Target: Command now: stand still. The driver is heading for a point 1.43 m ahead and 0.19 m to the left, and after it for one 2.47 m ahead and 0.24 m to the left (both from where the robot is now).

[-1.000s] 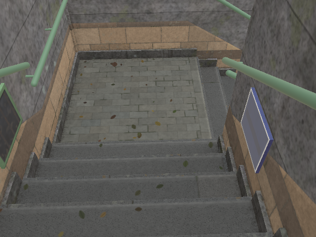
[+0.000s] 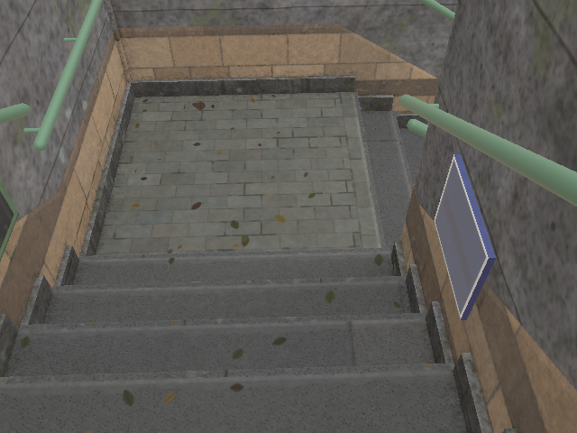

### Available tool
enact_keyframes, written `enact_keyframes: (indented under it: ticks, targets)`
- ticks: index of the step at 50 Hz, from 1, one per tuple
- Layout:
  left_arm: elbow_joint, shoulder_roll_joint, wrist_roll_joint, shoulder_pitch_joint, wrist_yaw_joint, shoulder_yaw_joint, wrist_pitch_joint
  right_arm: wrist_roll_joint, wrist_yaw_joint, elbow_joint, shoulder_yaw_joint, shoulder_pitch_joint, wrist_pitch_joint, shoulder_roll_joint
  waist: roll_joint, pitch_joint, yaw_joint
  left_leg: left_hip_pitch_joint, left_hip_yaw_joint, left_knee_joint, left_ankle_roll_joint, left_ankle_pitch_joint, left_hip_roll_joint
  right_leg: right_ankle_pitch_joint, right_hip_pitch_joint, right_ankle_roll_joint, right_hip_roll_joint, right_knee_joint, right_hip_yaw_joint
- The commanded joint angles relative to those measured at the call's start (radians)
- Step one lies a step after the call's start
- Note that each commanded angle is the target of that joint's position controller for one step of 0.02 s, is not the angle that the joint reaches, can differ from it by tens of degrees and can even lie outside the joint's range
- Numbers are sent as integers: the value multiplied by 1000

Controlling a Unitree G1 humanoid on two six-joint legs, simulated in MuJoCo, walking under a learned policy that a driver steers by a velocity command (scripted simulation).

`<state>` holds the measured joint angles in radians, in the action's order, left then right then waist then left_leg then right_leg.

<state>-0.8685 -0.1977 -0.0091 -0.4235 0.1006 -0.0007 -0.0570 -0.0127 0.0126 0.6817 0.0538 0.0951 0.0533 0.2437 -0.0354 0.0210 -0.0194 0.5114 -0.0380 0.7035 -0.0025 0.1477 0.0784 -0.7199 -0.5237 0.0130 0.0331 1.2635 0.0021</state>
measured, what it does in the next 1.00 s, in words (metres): goes down: left foot 0.17 m lower, then right foot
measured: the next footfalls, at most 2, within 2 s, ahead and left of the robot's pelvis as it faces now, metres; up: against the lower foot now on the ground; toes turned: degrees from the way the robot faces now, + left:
left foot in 0.06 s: +0.10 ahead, +0.06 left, -0.17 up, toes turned -1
right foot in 0.52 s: +0.16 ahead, -0.18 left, -0.17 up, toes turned +3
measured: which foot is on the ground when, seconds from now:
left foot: up 0.00-0.04, down 0.06-1.00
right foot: down 0.00-0.04, up 0.06-0.50, down 0.52-1.00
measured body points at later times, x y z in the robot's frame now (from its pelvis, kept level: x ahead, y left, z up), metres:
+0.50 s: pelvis +0.06 -0.04 -0.07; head +0.04 -0.03 +0.38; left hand +0.19 +0.17 -0.19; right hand +0.06 -0.25 -0.22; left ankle +0.06 +0.06 -0.80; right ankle +0.13 -0.19 -0.79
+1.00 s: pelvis +0.13 -0.09 -0.06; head +0.15 -0.10 +0.39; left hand +0.19 +0.16 -0.20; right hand +0.17 -0.35 -0.21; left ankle +0.06 +0.06 -0.80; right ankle +0.12 -0.19 -0.80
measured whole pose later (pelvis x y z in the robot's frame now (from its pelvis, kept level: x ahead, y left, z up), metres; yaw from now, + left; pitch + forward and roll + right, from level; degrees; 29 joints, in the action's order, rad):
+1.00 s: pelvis +0.13 -0.09 -0.06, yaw +2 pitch +1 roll +0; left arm -1.01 -0.21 -0.02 -0.20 0.00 -0.01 0.02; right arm -0.02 0.07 0.92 0.06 0.29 0.03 0.21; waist -0.02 0.03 0.02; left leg 0.08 -0.05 0.38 0.04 -0.32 -0.04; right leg -0.26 -0.19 0.04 0.04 0.44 0.00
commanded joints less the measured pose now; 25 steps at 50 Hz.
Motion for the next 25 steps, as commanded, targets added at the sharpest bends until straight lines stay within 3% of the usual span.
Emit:
enact_keyframes:
  ticks: [1, 2, 3, 4, 5, 6, 7, 8, 9, 10, 11, 12, 13, 14, 16, 17, 18, 19, 20, 21, 22, 23, 24, 25]
  targets:
    - [80, -46, -18, 133, 15, -17, 26, 7, -28, 38, -3, 222, 19, -23, 35, 0, 109, -385, 88, -479, -30, 161, -77, 217, -80, 43, -11, -101, -106]
    - [52, -38, -20, 79, 10, -22, 32, 4, -32, 63, -9, 293, 9, -47, -52, 0, 127, -492, 71, -558, -65, 191, -120, 161, -121, 10, 68, 134, -55]
    - [32, -7, -10, 69, -6, -19, 28, 32, -35, 100, -35, 416, -14, -106, -70, -54, 179, -659, 0, -451, -111, 192, -182, 44, -278, -13, 120, 446, -53]
    - [68, 69, -6, 87, -11, 0, 32, 67, -36, 115, -62, 437, -20, -70, -109, -78, 139, -690, -48, -194, -141, 510, -247, -21, -441, -19, 127, 769, -112]
    - [104, 83, -6, -16, -30, 9, 37, 83, -40, 114, -59, 399, -28, 7, -114, -121, 32, -670, -96, -83, -181, 615, -314, 24, -514, 0, 100, 833, -230]
    - [117, 49, 5, -46, -37, 6, 36, 62, -40, 125, -28, 396, -32, 74, -80, -148, 12, -626, -195, -139, -215, 350, -358, 119, -575, -5, 74, 827, -256]
    - [152, -13, 2, -32, -37, 0, 42, 39, -28, 154, 23, 394, -40, 207, -134, -158, -9, -583, -432, -310, -316, -286, -472, 229, -653, -7, 42, 785, -252]
    - [148, -91, -10, 90, -22, -25, 27, 36, -13, 133, -2, 313, -33, 126, 22, -80, 8, -495, -483, -439, -258, -733, -436, 362, -717, -18, 9, 743, -215]
    - [175, -96, -24, 150, -18, -31, 20, 44, 1, 142, -12, 289, -34, 111, -32, -21, -9, -411, -573, -470, -246, -881, -452, 434, -725, -27, -16, 659, -226]
    - [186, -96, -16, 182, -22, -33, 15, 42, 6, 146, -34, 275, -41, 57, 7, 20, -21, -358, -561, -453, -198, -930, -409, 483, -734, -40, -57, 586, -210]
    - [197, -79, -19, 208, -26, -33, 18, 44, 6, 159, -45, 303, -48, 26, -2, 45, -8, -326, -521, -429, -173, -896, -369, 518, -737, -42, -62, 552, -207]
    - [193, -40, -18, 196, -31, -29, 22, 53, 7, 177, -44, 328, -55, 29, -19, 37, -15, -291, -479, -413, -149, -866, -327, 533, -713, -44, -81, 536, -168]
    - [211, -16, 5, 210, -39, -22, 27, 54, 18, 169, -52, 312, -59, 20, -34, 53, -23, -252, -426, -397, -164, -787, -294, 598, -692, -74, -115, 396, -153]
    - [220, -1, 14, 218, -47, -21, 23, 71, 28, 174, -62, 328, -62, -7, -24, 54, -15, -159, -362, -410, -168, -721, -264, 682, -582, -93, -122, 275, -131]
    - [232, 18, 26, 227, -52, -22, 23, 56, 36, 182, -57, 330, -61, -8, -58, 27, -5, -101, -317, -443, -169, -659, -238, 761, -361, -114, -140, 26, -114]
    - [224, 58, 34, 229, -51, -8, 14, 53, 34, 176, -53, 301, -47, -11, -60, -2, 0, -41, -269, -441, -165, -624, -220, 783, -206, -126, -135, -46, -93]
    - [213, 66, 27, 212, -52, -7, 7, 45, 34, 169, -49, 287, -39, -2, -76, -13, -4, -12, -230, -451, -161, -602, -208, 766, -96, -130, -120, -116, -73]
    - [219, 51, 13, 236, -52, -10, 2, 33, 37, 171, -47, 274, -34, -9, -89, 5, 4, 2, -189, -462, -154, -583, -194, 743, -16, -135, -106, -217, -52]
    - [210, 54, 12, 232, -52, -3, -2, 32, 37, 173, -46, 269, -24, -15, -99, 30, 9, 15, -154, -476, -146, -594, -185, 705, 66, -127, -96, -343, -28]
    - [174, 29, 15, 187, -55, -14, -3, 35, 29, 179, -33, 282, -30, 18, -123, 27, 5, 47, -172, -487, -162, -618, -206, 730, 164, -118, -85, -273, -17]
    - [181, 11, 3, 215, -55, -15, 2, 30, 28, 179, -37, 307, -15, -9, -99, 96, 36, -45, -153, -489, -156, -635, -194, 546, 115, -96, -75, -538, 6]
    - [174, 11, -5, 252, -65, -11, 16, 50, 22, 186, -44, 347, -4, -43, -77, 119, 66, -74, -198, -477, -157, -647, -218, 478, 176, -79, -78, -625, 12]
    - [155, 12, 6, 198, -65, -8, 27, 44, 16, 184, -38, 350, -6, -27, -87, 124, 54, -128, -229, -455, -172, -667, -225, 363, 207, -45, -80, -735, 2]
    - [125, -12, 21, 160, -62, -6, 40, 32, 14, 195, -43, 384, -10, -51, -74, 108, 55, -144, -236, -427, -153, -642, -196, 433, 275, -38, -115, -800, -33]
Velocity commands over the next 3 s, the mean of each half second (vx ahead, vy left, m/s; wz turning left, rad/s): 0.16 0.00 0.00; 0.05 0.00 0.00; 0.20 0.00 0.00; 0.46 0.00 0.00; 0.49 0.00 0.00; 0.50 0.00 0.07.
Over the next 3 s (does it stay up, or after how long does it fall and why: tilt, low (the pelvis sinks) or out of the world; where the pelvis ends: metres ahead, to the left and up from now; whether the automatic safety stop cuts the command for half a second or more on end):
stays up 1.00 -0.02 -0.60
